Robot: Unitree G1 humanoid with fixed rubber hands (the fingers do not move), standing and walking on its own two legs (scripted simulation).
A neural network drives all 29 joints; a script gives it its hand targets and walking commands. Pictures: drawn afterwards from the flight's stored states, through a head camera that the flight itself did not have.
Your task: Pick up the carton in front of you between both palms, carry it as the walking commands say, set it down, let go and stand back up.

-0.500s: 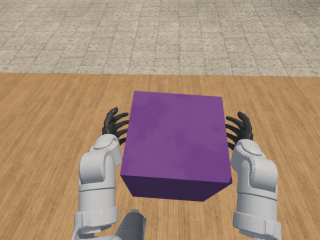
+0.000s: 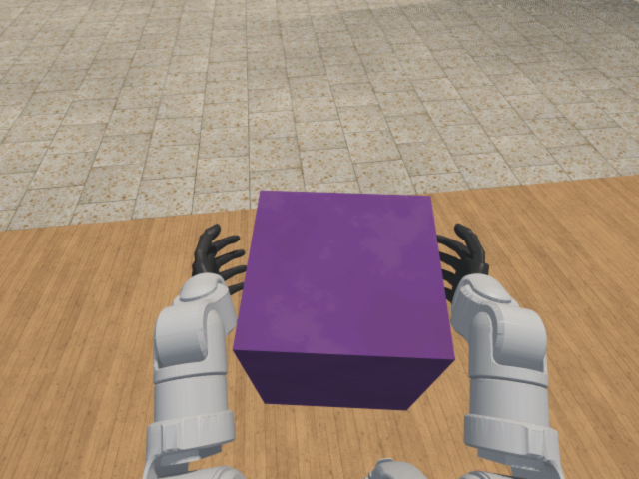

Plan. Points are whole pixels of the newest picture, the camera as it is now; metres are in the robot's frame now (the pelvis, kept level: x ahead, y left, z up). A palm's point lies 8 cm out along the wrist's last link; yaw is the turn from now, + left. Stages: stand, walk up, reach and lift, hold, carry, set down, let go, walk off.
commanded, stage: carry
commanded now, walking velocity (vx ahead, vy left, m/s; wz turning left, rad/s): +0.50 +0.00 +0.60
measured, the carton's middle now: (339, 309) +0.33 -0.02 +0.01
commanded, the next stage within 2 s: none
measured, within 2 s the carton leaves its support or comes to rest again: neither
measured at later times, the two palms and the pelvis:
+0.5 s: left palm (163, 191) +0.52 +0.24 +0.05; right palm (340, 144) +0.64 -0.05 +0.04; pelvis +0.28 -0.02 -0.03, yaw +16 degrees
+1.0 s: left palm (159, 107) +0.83 +0.32 +0.01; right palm (298, 83) +0.91 +0.02 +0.02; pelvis +0.56 +0.09 -0.07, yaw +17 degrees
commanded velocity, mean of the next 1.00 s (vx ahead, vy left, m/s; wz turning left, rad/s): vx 0.50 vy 0.00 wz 0.17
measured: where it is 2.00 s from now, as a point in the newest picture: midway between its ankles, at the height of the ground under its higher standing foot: (262, 253)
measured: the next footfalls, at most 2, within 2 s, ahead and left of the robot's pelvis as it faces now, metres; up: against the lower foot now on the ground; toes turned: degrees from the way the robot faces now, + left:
right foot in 0.20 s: +0.23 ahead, -0.13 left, -0.03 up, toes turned +9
left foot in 0.62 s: +0.47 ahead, +0.12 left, -0.06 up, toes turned +19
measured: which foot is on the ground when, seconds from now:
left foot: down 0.00-0.18, up 0.20-0.60, down 0.62-1.00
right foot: up 0.00-0.18, down 0.20-0.62, up 0.64-1.00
